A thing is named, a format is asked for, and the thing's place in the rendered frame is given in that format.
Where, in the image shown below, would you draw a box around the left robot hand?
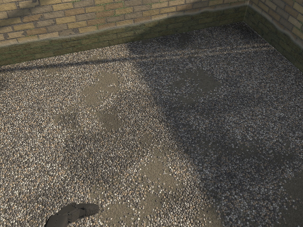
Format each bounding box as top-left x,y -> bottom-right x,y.
45,202 -> 99,227

